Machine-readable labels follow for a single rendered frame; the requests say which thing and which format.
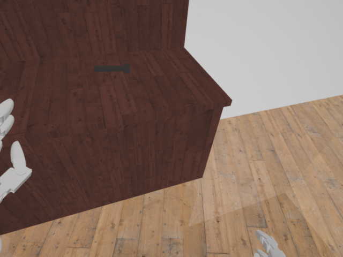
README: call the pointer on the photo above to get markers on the robot right hand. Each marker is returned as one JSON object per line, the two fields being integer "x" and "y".
{"x": 269, "y": 244}

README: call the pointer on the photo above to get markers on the counter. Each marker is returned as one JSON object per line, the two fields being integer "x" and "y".
{"x": 96, "y": 138}

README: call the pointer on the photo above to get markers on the tap lever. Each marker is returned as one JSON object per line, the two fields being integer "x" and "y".
{"x": 125, "y": 68}

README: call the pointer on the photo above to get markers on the robot left hand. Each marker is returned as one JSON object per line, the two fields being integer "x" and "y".
{"x": 13, "y": 178}

